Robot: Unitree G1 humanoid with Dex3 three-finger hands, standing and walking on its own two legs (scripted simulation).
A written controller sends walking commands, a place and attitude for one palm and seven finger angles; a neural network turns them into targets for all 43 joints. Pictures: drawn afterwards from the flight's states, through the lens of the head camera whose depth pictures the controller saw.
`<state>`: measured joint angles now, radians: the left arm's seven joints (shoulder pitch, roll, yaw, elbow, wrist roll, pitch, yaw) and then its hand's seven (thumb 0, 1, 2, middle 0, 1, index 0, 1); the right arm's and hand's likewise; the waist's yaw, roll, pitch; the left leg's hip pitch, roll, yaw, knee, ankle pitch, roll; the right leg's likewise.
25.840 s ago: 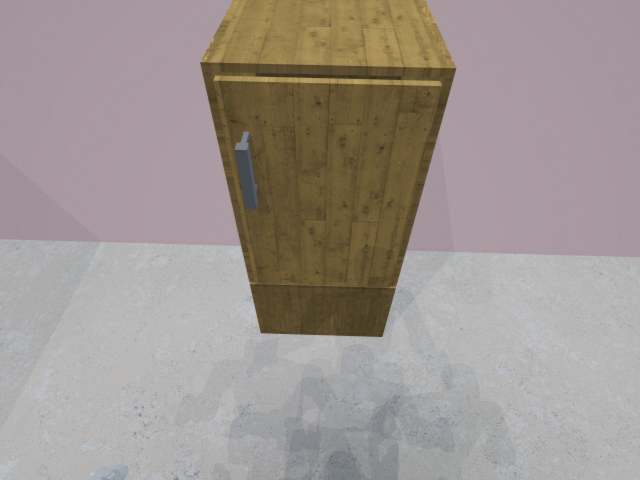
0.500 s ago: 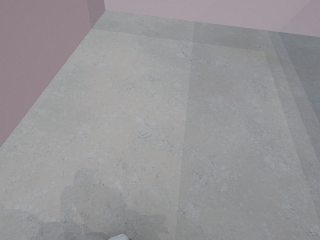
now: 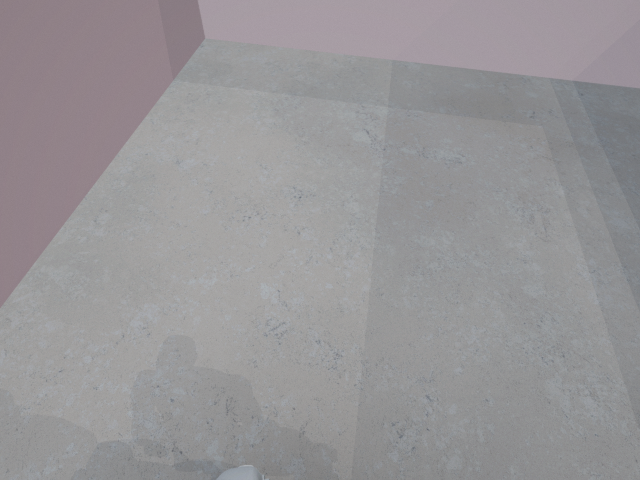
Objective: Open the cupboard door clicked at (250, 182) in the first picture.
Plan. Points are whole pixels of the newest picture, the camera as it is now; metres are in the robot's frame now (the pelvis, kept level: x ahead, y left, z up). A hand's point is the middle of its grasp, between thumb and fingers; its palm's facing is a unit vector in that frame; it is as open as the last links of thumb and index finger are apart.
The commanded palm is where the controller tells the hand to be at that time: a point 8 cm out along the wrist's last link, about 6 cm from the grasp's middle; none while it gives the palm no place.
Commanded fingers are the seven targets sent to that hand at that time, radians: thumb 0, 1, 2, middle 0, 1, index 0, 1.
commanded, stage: turn to face it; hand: left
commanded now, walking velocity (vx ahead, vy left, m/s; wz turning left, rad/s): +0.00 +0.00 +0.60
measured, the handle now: out of the picture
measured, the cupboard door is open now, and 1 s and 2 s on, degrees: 46 46 46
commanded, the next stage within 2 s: none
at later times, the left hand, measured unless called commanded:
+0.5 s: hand (194, 458) +0.17 +0.18 -0.16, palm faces +0.30 -0.92 -0.25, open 7.4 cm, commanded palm none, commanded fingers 0.00 0.90 0.90 -0.20 -0.30 -0.20 -0.30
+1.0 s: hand (198, 474) +0.15 +0.17 -0.16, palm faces +0.57 -0.76 -0.31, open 7.4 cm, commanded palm none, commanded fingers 0.00 0.90 0.90 -0.20 -0.30 -0.20 -0.30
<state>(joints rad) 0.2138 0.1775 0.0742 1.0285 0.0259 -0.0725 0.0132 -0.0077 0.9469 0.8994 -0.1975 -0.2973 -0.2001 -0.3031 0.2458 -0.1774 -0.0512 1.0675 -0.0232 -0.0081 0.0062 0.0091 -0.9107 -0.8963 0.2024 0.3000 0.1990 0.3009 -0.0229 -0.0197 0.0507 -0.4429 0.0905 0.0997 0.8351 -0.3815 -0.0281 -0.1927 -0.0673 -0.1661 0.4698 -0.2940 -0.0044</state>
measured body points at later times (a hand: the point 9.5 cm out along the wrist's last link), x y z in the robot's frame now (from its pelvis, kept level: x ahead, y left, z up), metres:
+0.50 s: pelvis +0.13 -0.03 +0.00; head +0.18 -0.02 +0.44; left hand +0.16 +0.23 -0.14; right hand +0.28 -0.26 -0.15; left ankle +0.08 +0.09 -0.68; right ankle +0.14 -0.16 -0.74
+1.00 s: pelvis +0.20 -0.06 -0.01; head +0.26 -0.04 +0.43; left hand +0.12 +0.21 -0.13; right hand +0.43 -0.22 -0.16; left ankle +0.10 +0.05 -0.67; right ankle +0.27 -0.16 -0.74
